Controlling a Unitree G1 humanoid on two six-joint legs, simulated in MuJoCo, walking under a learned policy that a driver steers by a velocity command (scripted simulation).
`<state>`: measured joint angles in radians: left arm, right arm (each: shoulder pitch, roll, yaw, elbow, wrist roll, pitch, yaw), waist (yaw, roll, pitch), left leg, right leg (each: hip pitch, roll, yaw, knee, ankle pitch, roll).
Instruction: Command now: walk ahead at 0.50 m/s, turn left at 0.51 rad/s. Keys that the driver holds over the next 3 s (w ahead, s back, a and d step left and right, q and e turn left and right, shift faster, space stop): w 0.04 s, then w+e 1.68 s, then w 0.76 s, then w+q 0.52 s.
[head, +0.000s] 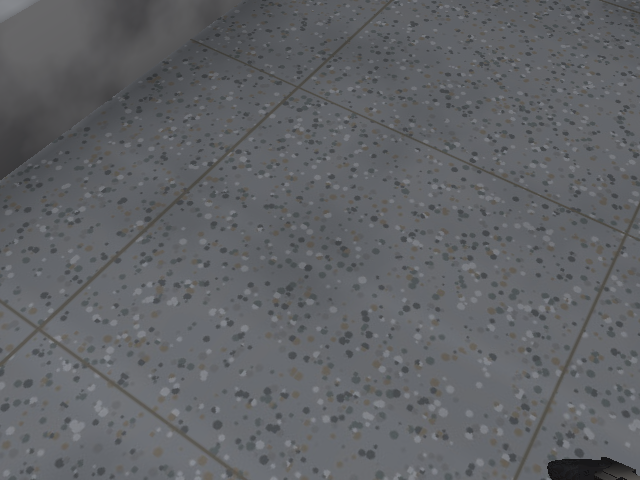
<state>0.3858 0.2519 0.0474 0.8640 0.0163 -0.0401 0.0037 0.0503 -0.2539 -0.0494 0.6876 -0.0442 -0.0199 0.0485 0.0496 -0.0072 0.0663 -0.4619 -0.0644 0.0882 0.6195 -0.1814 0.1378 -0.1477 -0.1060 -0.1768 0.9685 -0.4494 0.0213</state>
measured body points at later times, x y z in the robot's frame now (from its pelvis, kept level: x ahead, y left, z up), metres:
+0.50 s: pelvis +0.28 -0.02 +0.00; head +0.31 -0.02 +0.45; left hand +0.46 +0.20 -0.11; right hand +0.23 -0.27 -0.13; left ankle +0.09 +0.05 -0.71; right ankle +0.39 -0.10 -0.71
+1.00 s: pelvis +0.56 -0.05 +0.01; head +0.59 -0.06 +0.46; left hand +0.66 +0.23 -0.11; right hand +0.68 -0.34 -0.07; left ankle +0.73 +0.01 -0.71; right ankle +0.39 -0.09 -0.72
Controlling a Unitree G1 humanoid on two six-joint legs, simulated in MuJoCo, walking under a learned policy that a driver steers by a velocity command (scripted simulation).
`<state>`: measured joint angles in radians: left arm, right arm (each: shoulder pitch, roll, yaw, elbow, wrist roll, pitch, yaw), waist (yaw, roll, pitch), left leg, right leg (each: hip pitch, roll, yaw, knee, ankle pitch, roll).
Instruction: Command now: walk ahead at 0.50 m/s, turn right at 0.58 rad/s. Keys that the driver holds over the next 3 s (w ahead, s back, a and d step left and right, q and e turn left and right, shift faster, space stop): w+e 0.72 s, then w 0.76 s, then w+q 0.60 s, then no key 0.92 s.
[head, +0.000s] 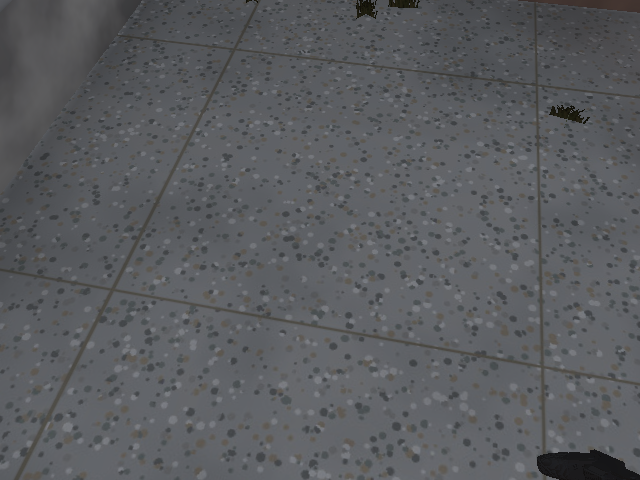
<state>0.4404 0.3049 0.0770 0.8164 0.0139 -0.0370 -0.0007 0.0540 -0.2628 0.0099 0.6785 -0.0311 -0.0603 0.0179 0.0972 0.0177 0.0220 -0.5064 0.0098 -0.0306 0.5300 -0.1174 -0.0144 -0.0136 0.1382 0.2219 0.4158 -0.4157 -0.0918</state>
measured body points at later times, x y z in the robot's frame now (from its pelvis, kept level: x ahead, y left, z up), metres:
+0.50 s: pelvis +0.25 -0.02 +0.00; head +0.28 -0.03 +0.45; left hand +0.53 +0.13 -0.08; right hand +0.15 -0.28 -0.13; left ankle +0.13 +0.12 -0.73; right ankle +0.34 -0.15 -0.71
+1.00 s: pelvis +0.50 -0.14 +0.01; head +0.52 -0.16 +0.46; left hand +0.62 +0.11 -0.11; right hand +0.55 -0.44 -0.09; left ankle +0.70 -0.11 -0.69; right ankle +0.35 -0.14 -0.73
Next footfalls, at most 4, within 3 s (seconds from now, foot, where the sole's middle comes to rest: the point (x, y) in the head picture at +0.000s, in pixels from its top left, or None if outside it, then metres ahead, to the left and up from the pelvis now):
0.02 left None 0.17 0.12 -0.76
0.54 right None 0.39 -0.15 -0.76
1.08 left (438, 357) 0.75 -0.16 -0.76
1.60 right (572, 319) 0.88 -0.47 -0.76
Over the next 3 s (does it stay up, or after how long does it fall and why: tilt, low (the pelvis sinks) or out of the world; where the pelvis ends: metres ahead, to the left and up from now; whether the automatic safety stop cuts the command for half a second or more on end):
stays up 1.18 -0.47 0.02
